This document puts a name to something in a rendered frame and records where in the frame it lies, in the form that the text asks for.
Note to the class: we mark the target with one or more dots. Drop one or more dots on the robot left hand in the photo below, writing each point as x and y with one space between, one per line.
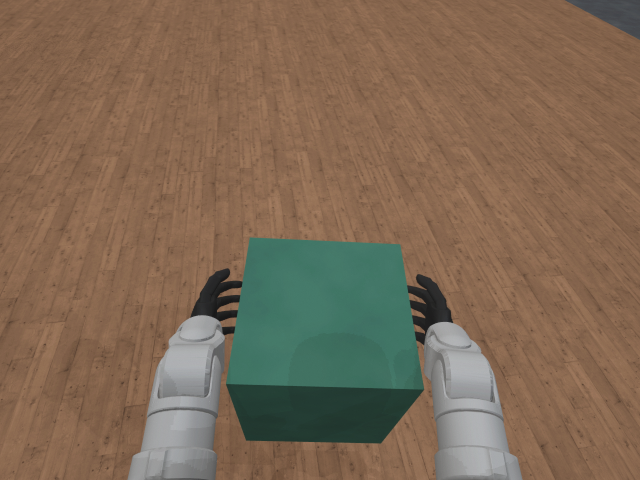
208 303

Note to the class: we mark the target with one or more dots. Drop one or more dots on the right robot forearm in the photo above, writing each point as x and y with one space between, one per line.
471 435

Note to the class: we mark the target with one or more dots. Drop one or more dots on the robot right hand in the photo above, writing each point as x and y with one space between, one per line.
436 309

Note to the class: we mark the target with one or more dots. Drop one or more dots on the carton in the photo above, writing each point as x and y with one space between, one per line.
324 347

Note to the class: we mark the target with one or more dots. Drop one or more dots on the left robot forearm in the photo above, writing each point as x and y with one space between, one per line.
179 433

